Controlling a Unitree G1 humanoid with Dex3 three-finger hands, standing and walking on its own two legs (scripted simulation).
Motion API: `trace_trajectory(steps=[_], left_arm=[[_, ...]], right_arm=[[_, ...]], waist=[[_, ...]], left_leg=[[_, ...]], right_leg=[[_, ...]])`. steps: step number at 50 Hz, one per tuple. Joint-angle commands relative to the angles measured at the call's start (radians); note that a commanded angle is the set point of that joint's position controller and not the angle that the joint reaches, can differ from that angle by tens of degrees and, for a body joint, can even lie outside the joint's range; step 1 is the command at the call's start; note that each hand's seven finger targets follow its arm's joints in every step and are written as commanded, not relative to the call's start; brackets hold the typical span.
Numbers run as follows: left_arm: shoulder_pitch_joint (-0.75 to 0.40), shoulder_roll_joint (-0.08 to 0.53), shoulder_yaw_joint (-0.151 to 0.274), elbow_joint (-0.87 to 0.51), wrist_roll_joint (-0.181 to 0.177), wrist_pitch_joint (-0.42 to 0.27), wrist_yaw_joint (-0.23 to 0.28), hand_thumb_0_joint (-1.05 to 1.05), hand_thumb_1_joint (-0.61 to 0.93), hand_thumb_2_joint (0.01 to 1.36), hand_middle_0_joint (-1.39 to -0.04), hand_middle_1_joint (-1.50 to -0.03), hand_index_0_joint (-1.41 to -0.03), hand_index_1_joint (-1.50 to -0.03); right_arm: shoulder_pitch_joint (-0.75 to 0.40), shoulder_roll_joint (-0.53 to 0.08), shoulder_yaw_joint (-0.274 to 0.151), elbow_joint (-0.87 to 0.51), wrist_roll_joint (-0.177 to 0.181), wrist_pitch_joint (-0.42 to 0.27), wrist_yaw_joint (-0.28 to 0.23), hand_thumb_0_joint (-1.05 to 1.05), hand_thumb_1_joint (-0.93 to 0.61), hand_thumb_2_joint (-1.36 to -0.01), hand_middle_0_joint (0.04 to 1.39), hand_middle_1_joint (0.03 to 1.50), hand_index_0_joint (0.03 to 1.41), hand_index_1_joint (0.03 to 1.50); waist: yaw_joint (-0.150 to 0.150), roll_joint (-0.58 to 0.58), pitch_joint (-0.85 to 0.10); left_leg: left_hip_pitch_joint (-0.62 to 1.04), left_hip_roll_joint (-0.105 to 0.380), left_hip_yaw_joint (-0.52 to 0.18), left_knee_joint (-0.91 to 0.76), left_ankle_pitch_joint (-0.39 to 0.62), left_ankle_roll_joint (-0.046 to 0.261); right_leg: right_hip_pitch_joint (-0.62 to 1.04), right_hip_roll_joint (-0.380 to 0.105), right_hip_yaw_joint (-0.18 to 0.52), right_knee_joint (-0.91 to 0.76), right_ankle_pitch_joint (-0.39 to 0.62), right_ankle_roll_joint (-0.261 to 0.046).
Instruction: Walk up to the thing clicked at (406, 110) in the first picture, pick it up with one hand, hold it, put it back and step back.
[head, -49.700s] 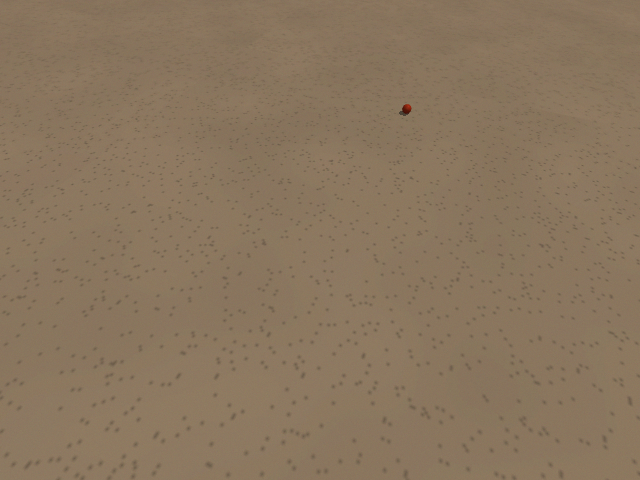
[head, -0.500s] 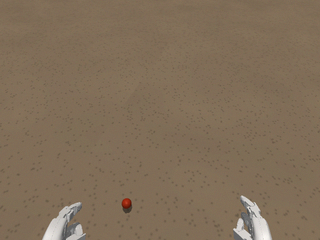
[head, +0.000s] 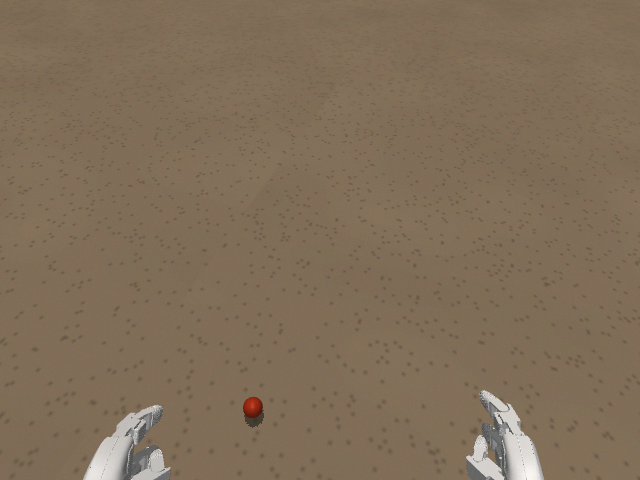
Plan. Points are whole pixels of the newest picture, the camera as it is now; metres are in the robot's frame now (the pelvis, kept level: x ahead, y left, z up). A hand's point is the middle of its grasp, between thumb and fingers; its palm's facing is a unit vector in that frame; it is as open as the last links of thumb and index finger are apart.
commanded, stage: home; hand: left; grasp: from above
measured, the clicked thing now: (252, 407) +0.44 +0.17 -0.68
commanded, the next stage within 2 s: stand in 0.16 s
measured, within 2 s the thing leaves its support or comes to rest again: neither
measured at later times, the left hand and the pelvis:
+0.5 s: hand out of the picture +0.12 +0.23 -0.10, palm faces +0.02 -0.94 -0.34, open 7.4 cm; pelvis -0.01 +0.00 +0.03, yaw +0 degrees
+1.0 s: hand out of the picture +0.03 +0.25 -0.10, palm faces +0.03 -0.95 -0.32, open 7.4 cm; pelvis -0.01 +0.01 +0.06, yaw +0 degrees
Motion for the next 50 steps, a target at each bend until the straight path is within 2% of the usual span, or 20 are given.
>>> trace_trajectory(steps=[1,6,11,12,13,14,15,17,20,25,28,30,36,37,40,42,44,46,48,50], left_arm=[[0.005,0.105,0.064,-0.173,0.003,-0.050,0.008,0.000,0.900,0.900,-0.200,-0.302,-0.200,-0.301],[0.003,0.098,0.060,-0.161,0.004,-0.048,0.009,0.000,0.900,0.900,-0.200,-0.302,-0.200,-0.301],[-0.046,0.103,0.051,-0.225,0.002,-0.056,0.007,0.000,0.900,0.900,-0.200,-0.301,-0.200,-0.301],[-0.006,0.104,0.065,-0.160,0.001,-0.050,0.009,0.000,0.900,0.900,-0.200,-0.301,-0.200,-0.301],[-0.305,0.194,0.052,0.191,0.118,-0.267,0.049,0.000,0.900,0.901,-0.199,-0.303,-0.200,-0.302],[-0.211,0.208,0.074,0.341,0.123,-0.337,0.044,0.000,0.900,0.900,-0.200,-0.300,-0.200,-0.301],[-0.203,0.219,0.072,0.380,0.120,-0.370,0.037,0.000,0.900,0.900,-0.200,-0.300,-0.200,-0.301],[-0.235,0.224,0.054,0.473,0.125,-0.411,0.030,0.000,0.900,0.900,-0.200,-0.300,-0.200,-0.301],[-0.282,0.219,0.060,0.600,0.102,-0.423,0.025,0.000,0.900,0.900,-0.200,-0.300,-0.200,-0.301],[-0.325,0.213,0.062,0.779,0.096,-0.461,0.029,0.000,0.900,0.900,-0.200,-0.300,-0.200,-0.301],[-0.324,0.202,0.059,0.871,0.093,-0.467,0.028,0.000,0.900,0.900,-0.200,-0.300,-0.200,-0.301],[-0.314,0.201,0.057,0.925,0.090,-0.470,0.026,0.000,0.900,0.900,-0.200,-0.300,-0.200,-0.301],[-0.315,0.219,0.051,1.056,0.084,-0.476,0.025,0.000,0.900,0.900,-0.200,-0.300,-0.200,-0.301],[-0.313,0.214,0.046,1.074,0.083,-0.475,0.023,0.000,0.900,0.900,-0.200,-0.300,-0.200,-0.301],[-0.329,0.222,0.044,1.112,0.083,-0.478,0.025,0.000,0.900,0.900,-0.200,-0.300,-0.200,-0.301],[-0.330,0.227,0.041,1.139,0.085,-0.477,0.026,0.000,0.900,0.900,-0.200,-0.300,-0.200,-0.301],[-0.333,0.226,0.037,1.160,0.086,-0.475,0.023,0.000,0.900,0.900,-0.200,-0.300,-0.200,-0.301],[-0.335,0.230,0.036,1.175,0.087,-0.476,0.022,0.000,0.900,0.900,-0.200,-0.300,-0.200,-0.301],[-0.329,0.236,0.037,1.191,0.088,-0.476,0.021,0.000,0.900,0.900,-0.200,-0.300,-0.200,-0.301],[-0.330,0.235,0.035,1.200,0.087,-0.480,0.020,0.000,0.900,0.900,-0.200,-0.300,-0.200,-0.301]], right_arm=[[-0.057,-0.135,-0.061,-0.158,-0.002,-0.058,-0.013,0.000,-0.903,-0.899,0.199,0.299,0.199,0.299],[-0.053,-0.132,-0.060,-0.154,-0.004,-0.057,-0.010,0.000,-0.902,-0.899,0.199,0.299,0.199,0.299],[-0.067,-0.129,-0.058,-0.168,-0.002,-0.059,-0.009,0.000,-0.902,-0.899,0.199,0.299,0.199,0.299],[-0.057,-0.133,-0.060,-0.155,-0.003,-0.056,-0.011,0.000,-0.902,-0.899,0.199,0.299,0.199,0.299],[-0.119,-0.234,-0.087,0.093,-0.126,0.048,0.048,0.000,-0.903,-0.899,0.199,0.299,0.199,0.299],[-0.115,-0.239,-0.105,0.094,-0.124,0.083,0.078,0.000,-0.900,-0.900,0.200,0.300,0.200,0.300],[-0.109,-0.256,-0.111,0.068,-0.127,0.104,0.093,0.000,-0.900,-0.900,0.200,0.300,0.200,0.300],[-0.119,-0.229,-0.111,0.118,-0.091,0.118,0.129,0.000,-0.900,-0.900,0.200,0.300,0.200,0.300],[-0.138,-0.218,-0.118,0.165,-0.058,0.133,0.159,0.000,-0.900,-0.900,0.200,0.300,0.200,0.300],[-0.133,-0.221,-0.125,0.250,-0.064,0.158,0.162,0.000,-0.900,-0.900,0.200,0.300,0.200,0.300],[-0.138,-0.236,-0.125,0.289,-0.064,0.165,0.156,0.000,-0.900,-0.900,0.200,0.300,0.200,0.300],[-0.142,-0.244,-0.123,0.316,-0.060,0.171,0.153,0.000,-0.900,-0.900,0.200,0.300,0.200,0.300],[-0.136,-0.259,-0.121,0.399,-0.048,0.183,0.142,0.000,-0.900,-0.900,0.200,0.300,0.200,0.300],[-0.135,-0.259,-0.119,0.410,-0.047,0.185,0.142,0.000,-0.900,-0.900,0.200,0.300,0.200,0.300],[-0.125,-0.258,-0.117,0.442,-0.041,0.186,0.140,0.000,-0.900,-0.900,0.200,0.300,0.200,0.300],[-0.134,-0.255,-0.116,0.455,-0.039,0.191,0.140,0.000,-0.900,-0.900,0.200,0.300,0.200,0.300],[-0.143,-0.256,-0.114,0.468,-0.039,0.197,0.143,0.000,-0.900,-0.900,0.200,0.300,0.200,0.300],[-0.154,-0.261,-0.115,0.476,-0.039,0.199,0.146,0.000,-0.900,-0.900,0.200,0.300,0.200,0.300],[-0.158,-0.260,-0.114,0.485,-0.039,0.204,0.150,0.000,-0.900,-0.900,0.200,0.300,0.200,0.300],[-0.161,-0.262,-0.114,0.491,-0.037,0.202,0.151,0.000,-0.900,-0.900,0.200,0.300,0.200,0.300]], waist=[[0.001,-0.007,-0.105],[-0.003,-0.006,-0.094],[-0.001,0.017,-0.094],[-0.001,-0.016,-0.087],[0.085,-0.071,0.153],[0.075,-0.097,0.052],[0.057,-0.099,0.058],[0.062,-0.085,0.019],[0.073,-0.094,0.019],[0.064,-0.045,0.047],[0.069,0.005,0.086],[0.071,0.017,0.114],[0.063,-0.007,0.145],[0.059,0.006,0.163],[0.054,-0.026,0.139],[0.052,-0.031,0.166],[0.053,-0.033,0.216],[0.053,-0.025,0.213],[0.056,-0.025,0.239],[0.056,-0.039,0.213]], left_leg=[[0.140,-0.028,0.020,-0.169,0.250,0.022],[0.138,-0.026,0.020,-0.166,0.260,0.022],[0.139,-0.028,0.023,-0.167,0.259,0.021],[0.132,-0.027,0.021,-0.166,0.246,0.024],[0.134,0.005,0.002,-0.241,0.424,0.070],[0.202,0.000,0.024,-0.249,0.424,0.081],[0.215,-0.009,0.005,-0.244,0.386,0.084],[0.279,-0.018,0.007,-0.271,0.380,0.077],[0.341,-0.022,0.005,-0.299,0.358,0.071],[0.428,0.004,-0.026,-0.385,0.386,0.083],[0.433,0.035,-0.072,-0.482,0.353,0.086],[0.431,0.046,-0.087,-0.543,0.314,0.082],[0.514,0.047,-0.068,-0.610,0.410,0.058],[0.524,0.049,-0.071,-0.638,0.375,0.055],[0.564,0.050,-0.056,-0.641,0.468,0.052],[0.565,0.051,-0.057,-0.670,0.416,0.050],[0.531,0.047,-0.065,-0.713,0.293,0.045],[0.536,0.049,-0.066,-0.729,0.276,0.044],[0.507,0.049,-0.076,-0.750,0.200,0.042],[0.539,0.051,-0.069,-0.738,0.259,0.043]], right_leg=[[0.040,0.034,-0.029,-0.150,0.227,-0.025],[0.033,0.035,-0.030,-0.147,0.236,-0.025],[0.032,0.033,-0.028,-0.150,0.239,-0.025],[0.030,0.033,-0.027,-0.155,0.227,-0.022],[0.209,-0.043,0.048,-0.198,0.255,-0.071],[0.250,-0.056,0.103,-0.214,0.260,-0.102],[0.219,-0.055,0.127,-0.244,0.258,-0.116],[0.300,-0.082,0.143,-0.237,0.343,-0.108],[0.302,-0.087,0.125,-0.298,0.297,-0.082],[0.330,-0.084,0.102,-0.342,0.337,-0.058],[0.372,-0.066,0.074,-0.374,0.305,-0.048],[0.405,-0.062,0.066,-0.408,0.294,-0.046],[0.477,-0.083,0.076,-0.517,0.366,-0.045],[0.469,-0.079,0.072,-0.531,0.343,-0.041],[0.521,-0.093,0.074,-0.560,0.404,-0.038],[0.511,-0.089,0.069,-0.587,0.356,-0.033],[0.505,-0.085,0.068,-0.611,0.292,-0.030],[0.511,-0.089,0.070,-0.621,0.290,-0.031],[0.509,-0.084,0.066,-0.634,0.249,-0.029],[0.517,-0.095,0.074,-0.646,0.278,-0.032]])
